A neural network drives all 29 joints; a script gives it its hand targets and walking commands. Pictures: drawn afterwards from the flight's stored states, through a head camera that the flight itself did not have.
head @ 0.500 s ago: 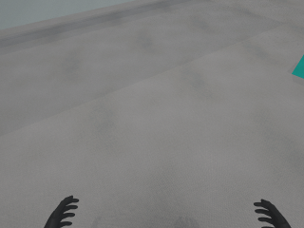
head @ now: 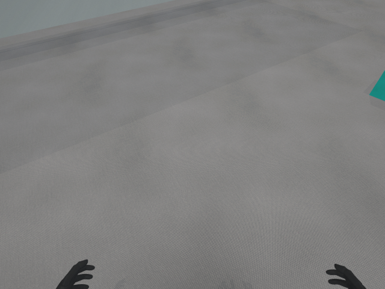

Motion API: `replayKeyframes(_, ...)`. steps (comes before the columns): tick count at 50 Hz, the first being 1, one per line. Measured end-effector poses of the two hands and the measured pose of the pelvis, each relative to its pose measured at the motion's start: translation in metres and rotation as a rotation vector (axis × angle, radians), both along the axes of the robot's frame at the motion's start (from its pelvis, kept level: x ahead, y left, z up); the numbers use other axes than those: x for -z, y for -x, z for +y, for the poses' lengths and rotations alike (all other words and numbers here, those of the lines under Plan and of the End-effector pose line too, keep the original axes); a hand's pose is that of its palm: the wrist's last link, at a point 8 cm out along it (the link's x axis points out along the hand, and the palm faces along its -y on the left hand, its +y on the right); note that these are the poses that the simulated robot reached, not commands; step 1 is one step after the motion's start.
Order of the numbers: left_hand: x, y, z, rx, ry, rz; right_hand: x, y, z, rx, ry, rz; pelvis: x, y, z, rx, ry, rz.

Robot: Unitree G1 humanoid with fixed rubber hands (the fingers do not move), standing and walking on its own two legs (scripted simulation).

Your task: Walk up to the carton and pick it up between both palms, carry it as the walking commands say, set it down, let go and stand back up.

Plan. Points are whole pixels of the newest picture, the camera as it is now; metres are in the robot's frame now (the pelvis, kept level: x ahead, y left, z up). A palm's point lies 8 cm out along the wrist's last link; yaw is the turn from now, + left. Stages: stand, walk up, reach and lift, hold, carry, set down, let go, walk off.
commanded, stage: stand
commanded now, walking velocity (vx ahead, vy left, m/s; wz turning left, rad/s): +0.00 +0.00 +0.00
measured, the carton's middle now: out of the picture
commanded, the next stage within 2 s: walk up in 1.06 s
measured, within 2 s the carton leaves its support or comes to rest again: neither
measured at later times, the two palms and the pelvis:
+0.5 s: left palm out of the picture +0.12 +0.31 -0.08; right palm out of the picture +0.12 -0.31 -0.08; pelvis +0.00 +0.00 +0.02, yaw +0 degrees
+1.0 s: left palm out of the picture +0.10 +0.31 -0.08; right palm out of the picture +0.10 -0.31 -0.08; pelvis +0.00 +0.00 +0.02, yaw +0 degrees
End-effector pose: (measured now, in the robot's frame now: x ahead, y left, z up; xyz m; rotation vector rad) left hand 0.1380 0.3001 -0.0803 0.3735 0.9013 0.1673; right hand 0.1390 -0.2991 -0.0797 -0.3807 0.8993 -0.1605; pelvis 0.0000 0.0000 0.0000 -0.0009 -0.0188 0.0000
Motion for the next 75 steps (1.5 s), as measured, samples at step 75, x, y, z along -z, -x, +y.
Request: replayKeyframes(75, -0.048, -0.122, -0.037, 0.250, -0.013, 0.026, -0.049, 0.074, -0.142, 0.296, 0.182, -0.002, -0.016, -0.038, -0.046, 0.240, -0.028, 0.015)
